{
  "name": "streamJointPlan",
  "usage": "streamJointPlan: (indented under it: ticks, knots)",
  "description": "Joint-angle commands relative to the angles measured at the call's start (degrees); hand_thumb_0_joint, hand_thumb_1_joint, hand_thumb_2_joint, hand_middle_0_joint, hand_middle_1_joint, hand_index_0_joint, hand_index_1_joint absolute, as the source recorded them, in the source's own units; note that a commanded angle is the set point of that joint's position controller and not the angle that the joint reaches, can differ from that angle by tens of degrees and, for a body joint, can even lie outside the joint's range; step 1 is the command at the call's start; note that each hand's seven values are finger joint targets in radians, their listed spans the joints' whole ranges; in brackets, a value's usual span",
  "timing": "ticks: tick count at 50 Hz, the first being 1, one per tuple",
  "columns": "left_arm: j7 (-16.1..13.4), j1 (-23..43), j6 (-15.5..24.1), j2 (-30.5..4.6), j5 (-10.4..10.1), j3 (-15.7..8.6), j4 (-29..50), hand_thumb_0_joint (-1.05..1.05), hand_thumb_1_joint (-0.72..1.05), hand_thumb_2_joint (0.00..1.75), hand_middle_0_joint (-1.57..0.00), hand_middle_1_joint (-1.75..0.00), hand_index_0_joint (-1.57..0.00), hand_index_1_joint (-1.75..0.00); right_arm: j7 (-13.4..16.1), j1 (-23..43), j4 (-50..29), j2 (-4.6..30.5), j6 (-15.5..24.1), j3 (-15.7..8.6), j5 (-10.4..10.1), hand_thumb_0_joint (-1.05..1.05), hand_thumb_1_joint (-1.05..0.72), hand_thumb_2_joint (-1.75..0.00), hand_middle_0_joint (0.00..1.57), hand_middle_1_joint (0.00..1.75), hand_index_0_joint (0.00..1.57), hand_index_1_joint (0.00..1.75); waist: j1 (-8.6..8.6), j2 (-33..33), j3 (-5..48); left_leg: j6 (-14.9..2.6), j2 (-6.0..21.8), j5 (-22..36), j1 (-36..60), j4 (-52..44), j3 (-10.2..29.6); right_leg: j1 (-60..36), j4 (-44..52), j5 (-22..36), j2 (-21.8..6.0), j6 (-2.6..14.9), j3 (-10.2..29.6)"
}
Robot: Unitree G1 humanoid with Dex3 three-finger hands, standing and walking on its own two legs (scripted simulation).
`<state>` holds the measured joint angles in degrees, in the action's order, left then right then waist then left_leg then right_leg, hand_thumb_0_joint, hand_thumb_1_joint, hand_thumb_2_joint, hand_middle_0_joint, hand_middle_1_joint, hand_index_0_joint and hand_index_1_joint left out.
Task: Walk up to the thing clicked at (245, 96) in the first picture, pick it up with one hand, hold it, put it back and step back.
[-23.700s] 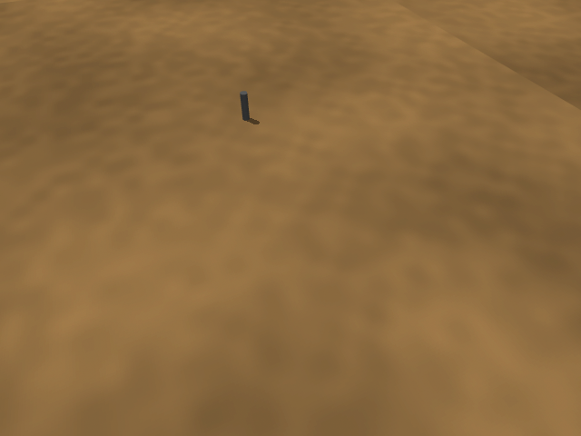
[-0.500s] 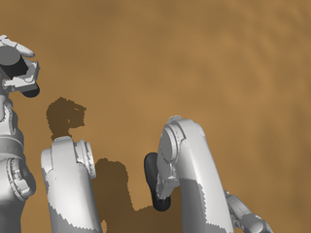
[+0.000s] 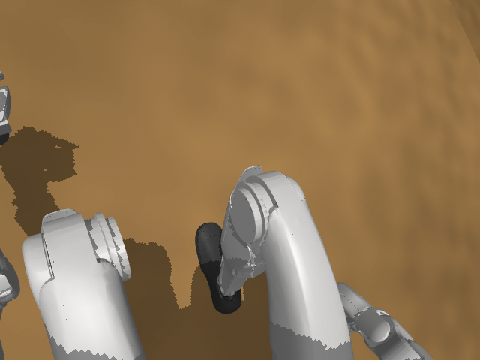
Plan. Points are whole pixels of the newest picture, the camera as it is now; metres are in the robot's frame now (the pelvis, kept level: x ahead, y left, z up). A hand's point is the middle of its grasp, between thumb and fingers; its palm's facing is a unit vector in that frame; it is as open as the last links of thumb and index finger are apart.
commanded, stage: lower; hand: left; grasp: from the side
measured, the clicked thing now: out of the picture +0.48 +0.26 -0.16
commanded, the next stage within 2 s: loosen in 0.74 s
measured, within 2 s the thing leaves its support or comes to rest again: rests again in 1.16 s
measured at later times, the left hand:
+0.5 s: hand out of the picture +0.49 +0.24 -0.16, palm faces +0.19 -0.98 -0.03, open 5.4 cm
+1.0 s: hand out of the picture +0.49 +0.24 -0.17, palm faces +0.20 -0.98 -0.01, open 5.5 cm
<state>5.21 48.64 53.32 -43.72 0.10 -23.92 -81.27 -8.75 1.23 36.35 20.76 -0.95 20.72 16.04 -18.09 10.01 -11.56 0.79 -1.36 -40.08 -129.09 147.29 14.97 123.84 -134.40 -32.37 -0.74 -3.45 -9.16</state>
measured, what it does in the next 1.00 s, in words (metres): stands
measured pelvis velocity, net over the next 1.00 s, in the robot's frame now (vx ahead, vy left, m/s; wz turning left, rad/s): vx -0.01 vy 0.01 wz -0.07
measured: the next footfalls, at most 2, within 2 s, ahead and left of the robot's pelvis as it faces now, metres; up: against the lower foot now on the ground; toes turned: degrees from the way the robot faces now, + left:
none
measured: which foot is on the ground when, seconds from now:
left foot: down 0.00-1.00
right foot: down 0.00-1.00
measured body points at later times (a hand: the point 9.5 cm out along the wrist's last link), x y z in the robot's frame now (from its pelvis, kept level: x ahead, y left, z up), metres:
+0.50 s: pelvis +0.00 +0.01 +0.00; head +0.25 +0.16 +0.33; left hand +0.47 +0.29 -0.15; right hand +0.11 -0.26 -0.04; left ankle +0.08 +0.12 -0.27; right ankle +0.14 -0.13 -0.27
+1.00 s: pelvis -0.01 +0.01 +0.00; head +0.26 +0.18 +0.32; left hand +0.47 +0.29 -0.17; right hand +0.11 -0.25 -0.03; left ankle +0.08 +0.12 -0.27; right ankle +0.14 -0.13 -0.27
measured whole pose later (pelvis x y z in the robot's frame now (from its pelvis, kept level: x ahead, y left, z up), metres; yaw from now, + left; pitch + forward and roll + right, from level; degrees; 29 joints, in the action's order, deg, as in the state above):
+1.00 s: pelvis -0.01 +0.01 +0.00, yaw -4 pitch +17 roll -19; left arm 0.4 49.5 60.6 -52.6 -0.7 -22.0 -88.9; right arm -8.3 7.4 32.4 21.3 -1.5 30.6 20.6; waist -19.9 15.0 -16.7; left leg 0.6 -1.4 -41.4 -126.8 149.2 20.8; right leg 119.1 -131.6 -31.7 0.9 -4.7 -13.9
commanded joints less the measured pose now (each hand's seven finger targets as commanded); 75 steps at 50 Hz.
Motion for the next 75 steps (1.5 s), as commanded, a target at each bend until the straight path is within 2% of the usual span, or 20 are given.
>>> streamJointPlan:
  ticks: [1,2,6,9,17,20,26,28,29,32,39,42,43,47,50,55,61,62,67,75]
  knots:
    - [-1.3,17.8,5.7,-8.5,-0.7,-0.6,8.8,0.00,0.59,1.31,-1.34,-1.44,-1.35,-1.43,1.2,-6.1,-1.1,19.1,-1.0,-4.1,1.0,0.00,-0.90,-0.90,0.20,0.30,0.20,0.30,-4.98,-29.5,36.4,0.64,2.5,8.2,26.1,-18.8,-3.7,-21.0,9.2,8.6,2.4,3.93,-6.2]
    - [-1.6,17.4,5.9,-9.5,-0.8,-1.2,8.9,0.00,0.59,1.31,-1.34,-1.44,-1.35,-1.43,1.1,-6.1,-1.2,19.3,-1.1,-3.8,1.1,0.00,-0.89,-0.90,0.20,0.30,0.20,0.30,-4.91,-29.5,36.8,0.62,2.5,9.0,26.4,-18.5,-3.6,-21.7,9.1,9.4,2.5,3.88,-6.2]
    - [-2.8,18.7,6.7,-8.5,-0.6,0.4,8.0,0.00,0.63,1.32,-1.35,-1.45,-1.36,-1.44,1.2,-4.6,-1.7,19.9,-1.4,-2.7,1.7,0.00,-0.89,-0.90,0.20,0.30,0.20,0.30,-6.73,-31.4,34.0,1.15,2.9,10.3,28.4,-19.2,-1.7,-19.8,8.3,10.6,2.4,3.79,-7.3]
    - [-3.5,19.4,7.5,-9.6,-0.1,0.9,8.0,0.00,0.65,1.34,-1.35,-1.45,-1.36,-1.45,1.2,-3.7,-1.8,19.7,-1.5,-1.8,2.2,0.00,-0.89,-0.90,0.20,0.30,0.20,0.30,-7.64,-30.4,32.7,0.90,3.1,10.6,27.5,-18.4,-1.5,-20.6,8.6,11.1,2.6,3.55,-7.3]
    - [-4.7,19.8,9.1,-11.7,-0.4,1.3,5.0,0.00,0.63,1.35,-1.36,-1.46,-1.37,-1.45,1.3,-1.9,-2.5,20.2,-1.7,0.2,3.2,0.00,-0.89,-0.90,0.20,0.30,0.20,0.30,-8.53,-29.3,31.0,0.45,3.1,6.8,25.6,-17.9,-0.9,-21.7,9.8,8.9,3.3,3.26,-7.9]
    - [-4.7,18.4,9.3,-11.9,-0.4,1.8,3.8,0.00,0.64,1.34,-1.35,-1.45,-1.36,-1.45,1.3,-1.2,-2.9,20.0,-1.8,0.9,3.5,0.00,-0.89,-0.90,0.20,0.30,0.20,0.30,-8.11,-29.3,31.4,0.52,3.2,8.0,25.6,-17.7,-1.0,-23.2,9.7,9.7,3.6,3.23,-8.1]
    - [-4.7,17.2,10.2,-12.7,-0.1,2.0,2.2,0.00,0.70,1.36,-1.36,-1.46,-1.37,-1.45,1.5,-0.8,-3.1,20.9,-1.9,1.9,3.9,0.00,-0.88,-0.90,0.20,0.30,0.20,0.30,-9.27,-29.7,29.8,0.85,3.4,8.8,26.8,-18.1,0.5,-22.6,9.6,10.7,3.7,3.17,-9.3]
    - [-4.7,18.5,10.6,-14.1,-0.6,1.6,3.4,0.00,0.65,1.34,-1.35,-1.45,-1.36,-1.44,1.6,0.4,-3.4,20.7,-1.9,2.1,3.9,0.00,-0.88,-0.90,0.20,0.30,0.20,0.30,-8.71,-29.9,29.5,0.65,3.4,8.4,26.4,-17.7,0.0,-22.7,9.9,10.5,4.0,3.20,-8.9]
    - [-4.8,19.2,10.8,-14.2,-0.9,1.4,3.1,0.00,0.66,1.34,-1.37,-1.46,-1.38,-1.45,1.6,0.5,-3.6,20.9,-1.9,2.3,3.9,0.00,-0.88,-0.90,0.20,0.30,0.20,0.30,-9.41,-29.7,28.9,0.52,3.3,7.3,25.4,-17.7,0.1,-22.7,10.1,9.7,4.0,3.19,-9.2]
    - [-5.1,19.0,11.2,-14.4,-1.2,1.0,2.9,0.00,0.64,1.35,-1.36,-1.45,-1.36,-1.44,1.5,0.4,-3.6,21.0,-1.8,2.5,4.1,0.00,-0.88,-0.90,0.20,0.30,0.20,0.30,-9.43,-29.7,29.1,0.57,3.5,7.2,25.7,-17.7,0.2,-23.4,10.4,9.7,4.2,3.17,-9.3]
    - [-5.0,17.8,11.7,-13.9,-0.2,2.6,1.7,0.00,0.64,1.34,-1.35,-1.44,-1.36,-1.43,1.6,1.3,-3.3,21.0,-1.8,3.1,4.8,0.00,-0.88,-0.90,0.20,0.30,0.20,0.30,-10.25,-30.4,28.3,0.84,3.7,8.9,27.4,-17.7,0.8,-23.0,10.3,11.1,4.3,3.12,-9.7]
    - [-5.3,18.5,11.9,-14.5,-0.5,2.1,1.5,0.00,0.64,1.34,-1.36,-1.44,-1.36,-1.43,1.7,1.3,-3.3,21.4,-1.9,3.2,4.9,0.00,-0.88,-0.90,0.20,0.30,0.20,0.30,-10.71,-29.8,28.1,0.69,3.7,8.8,27.0,-17.4,0.9,-23.2,10.6,11.2,4.3,3.03,-9.9]
    - [-5.5,17.7,11.9,-15.0,-0.4,1.9,1.0,0.00,0.59,1.26,-1.38,-1.39,-1.39,-1.38,1.6,1.3,-3.2,21.5,-1.9,3.3,4.8,0.00,-0.89,-0.90,0.20,0.30,0.20,0.30,-10.56,-30.3,27.5,0.75,3.7,8.6,27.0,-17.8,1.1,-23.2,10.6,10.9,4.3,3.13,-10.0]
    - [-5.3,18.1,12.6,-14.2,-2.0,1.4,2.3,0.00,0.47,0.94,-1.17,-1.11,-1.19,-1.09,1.6,1.5,-3.5,21.6,-1.7,3.6,4.9,0.00,-0.89,-0.89,0.20,0.30,0.20,0.30,-10.50,-29.7,28.4,0.82,3.7,9.1,27.4,-17.6,1.4,-23.9,10.6,11.5,4.5,3.00,-10.2]
    - [-4.9,18.8,13.0,-14.7,-1.8,1.7,2.5,0.00,0.38,0.81,-1.13,-1.03,-1.15,-1.01,1.6,1.8,-3.4,21.9,-1.6,3.5,5.0,0.00,-0.90,-0.89,0.20,0.30,0.20,0.30,-10.69,-32.0,27.7,1.28,3.9,9.3,28.9,-18.5,2.1,-22.4,10.0,11.3,4.5,3.28,-10.5]
    - [-4.6,17.8,12.7,-14.9,-0.8,2.6,1.5,0.00,0.27,0.74,-1.08,-0.97,-1.10,-0.94,1.8,2.2,-3.3,21.7,-1.8,3.7,4.9,0.00,-0.90,-0.89,0.20,0.30,0.20,0.30,-10.73,-31.6,26.1,1.14,3.9,8.3,27.9,-18.4,1.8,-21.9,10.4,10.6,4.4,3.33,-10.4]
    - [-4.9,17.6,12.5,-14.3,-1.8,2.1,1.0,0.00,0.22,0.64,-0.99,-0.85,-1.00,-0.83,1.7,1.9,-3.5,21.8,-2.1,3.8,4.9,0.00,-0.90,-0.89,0.20,0.30,0.20,0.30,-10.72,-30.3,27.0,0.92,3.7,9.0,27.8,-18.3,2.0,-23.1,10.7,11.2,4.5,3.20,-10.5]
    - [-4.8,16.9,12.4,-14.1,-2.0,1.7,0.7,0.00,0.14,0.66,-0.91,-0.79,-0.92,-0.78,1.7,1.9,-3.7,21.9,-2.1,3.8,4.9,0.00,-0.90,-0.89,0.20,0.30,0.20,0.30,-10.80,-29.7,27.4,0.86,3.7,9.1,27.8,-18.2,2.1,-23.3,10.8,11.5,4.6,3.13,-10.6]
    - [-4.5,16.3,12.0,-13.4,-1.1,2.9,-0.8,0.00,0.04,0.52,-0.72,-0.61,-0.71,-0.61,1.8,2.1,-3.5,21.4,-2.3,3.8,4.8,0.00,-0.90,-0.90,0.20,0.30,0.20,0.30,-10.70,-29.2,25.1,0.81,3.8,6.7,26.7,-18.8,2.1,-21.5,11.1,9.3,4.6,3.24,-10.7]
    - [-4.5,16.1,11.9,-13.8,-2.1,2.0,-0.9,0.00,-0.11,0.43,-0.60,-0.50,-0.60,-0.50,1.8,2.2,-4.1,21.2,-2.1,4.0,4.7,0.00,-0.90,-0.90,0.20,0.30,0.20,0.30,-10.32,-27.6,26.1,0.26,3.4,6.2,25.1,-18.1,1.2,-23.4,12.1,9.2,4.9,3.13,-10.4]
